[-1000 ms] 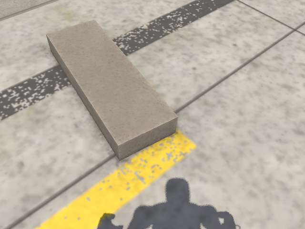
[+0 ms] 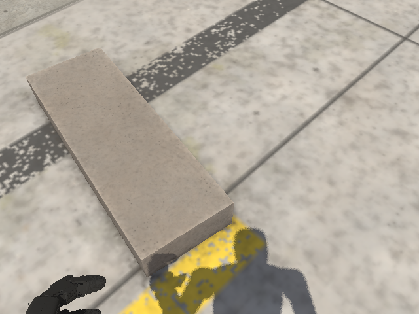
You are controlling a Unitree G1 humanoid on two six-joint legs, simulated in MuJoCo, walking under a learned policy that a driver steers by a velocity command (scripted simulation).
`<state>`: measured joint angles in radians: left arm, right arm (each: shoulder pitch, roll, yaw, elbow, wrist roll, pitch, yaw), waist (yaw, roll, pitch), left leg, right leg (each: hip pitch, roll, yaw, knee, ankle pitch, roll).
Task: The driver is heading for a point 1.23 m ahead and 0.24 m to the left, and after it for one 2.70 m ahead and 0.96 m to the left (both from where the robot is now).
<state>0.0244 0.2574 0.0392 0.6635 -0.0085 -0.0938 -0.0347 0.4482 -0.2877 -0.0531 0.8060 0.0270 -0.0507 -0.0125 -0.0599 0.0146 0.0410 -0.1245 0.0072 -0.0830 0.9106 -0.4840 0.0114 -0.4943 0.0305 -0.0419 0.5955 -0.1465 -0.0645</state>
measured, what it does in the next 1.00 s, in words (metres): walks ahead: left foot, then right foot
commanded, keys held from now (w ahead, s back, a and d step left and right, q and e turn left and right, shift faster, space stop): w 1.00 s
